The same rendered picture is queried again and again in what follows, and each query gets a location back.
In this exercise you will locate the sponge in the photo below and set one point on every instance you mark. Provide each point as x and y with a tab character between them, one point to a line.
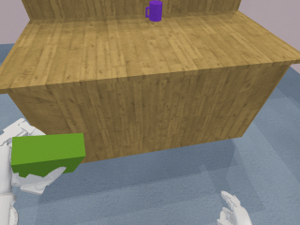
41	154

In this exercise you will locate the table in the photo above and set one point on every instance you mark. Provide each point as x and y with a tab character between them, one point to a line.
134	86

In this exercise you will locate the robot left hand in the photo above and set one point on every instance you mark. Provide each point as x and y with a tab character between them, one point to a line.
31	183

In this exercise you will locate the robot right hand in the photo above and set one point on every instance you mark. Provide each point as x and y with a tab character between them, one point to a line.
238	215

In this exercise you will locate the left robot forearm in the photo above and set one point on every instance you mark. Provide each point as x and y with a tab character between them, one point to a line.
8	214

